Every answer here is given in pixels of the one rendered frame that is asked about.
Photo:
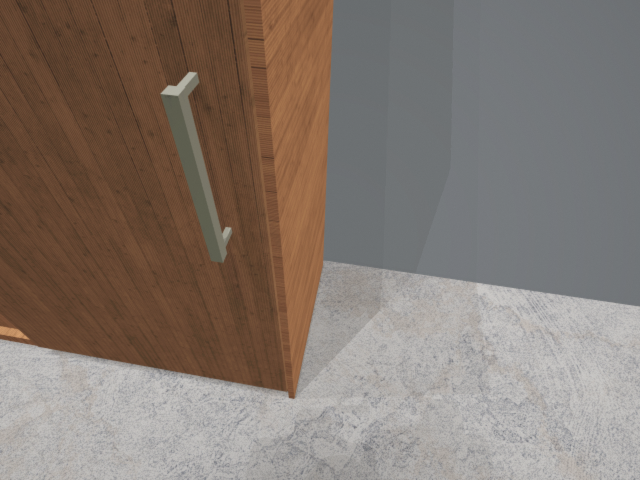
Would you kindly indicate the handle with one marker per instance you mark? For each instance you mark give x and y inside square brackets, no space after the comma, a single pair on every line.
[178,110]

